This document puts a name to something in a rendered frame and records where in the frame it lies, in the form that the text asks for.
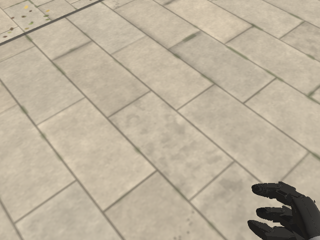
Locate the robot right hand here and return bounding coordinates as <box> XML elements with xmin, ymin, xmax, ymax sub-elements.
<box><xmin>247</xmin><ymin>181</ymin><xmax>320</xmax><ymax>240</ymax></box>

